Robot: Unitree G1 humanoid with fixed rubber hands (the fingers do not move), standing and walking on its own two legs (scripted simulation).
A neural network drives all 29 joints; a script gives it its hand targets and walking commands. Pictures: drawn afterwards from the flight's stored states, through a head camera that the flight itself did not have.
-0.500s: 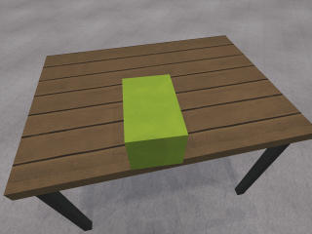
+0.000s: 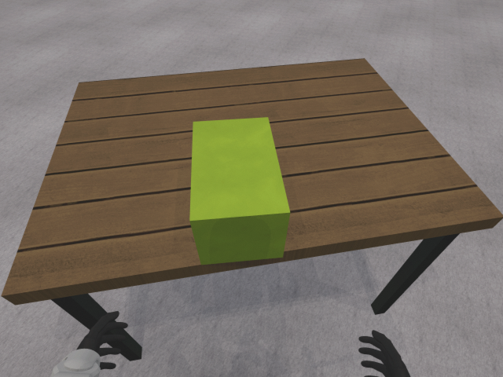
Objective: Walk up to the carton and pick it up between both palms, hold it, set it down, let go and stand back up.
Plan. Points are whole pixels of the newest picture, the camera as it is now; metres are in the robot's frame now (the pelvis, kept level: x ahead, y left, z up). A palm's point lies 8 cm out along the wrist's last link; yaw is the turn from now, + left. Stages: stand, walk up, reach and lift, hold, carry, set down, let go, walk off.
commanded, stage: reach and lift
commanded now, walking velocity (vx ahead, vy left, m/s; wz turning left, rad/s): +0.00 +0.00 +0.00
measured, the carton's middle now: (236, 187) +0.49 +0.06 -0.01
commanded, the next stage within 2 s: none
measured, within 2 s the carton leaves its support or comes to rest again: neither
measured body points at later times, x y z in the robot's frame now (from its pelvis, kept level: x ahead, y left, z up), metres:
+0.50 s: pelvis +0.03 +0.03 +0.01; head +0.02 +0.05 +0.46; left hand +0.20 +0.28 -0.06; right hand +0.19 -0.18 -0.06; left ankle +0.01 +0.15 -0.74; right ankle +0.02 -0.11 -0.74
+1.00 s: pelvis +0.01 +0.02 +0.01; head -0.01 +0.03 +0.46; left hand +0.21 +0.26 -0.01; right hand +0.22 -0.15 -0.02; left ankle +0.01 +0.15 -0.74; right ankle +0.02 -0.11 -0.74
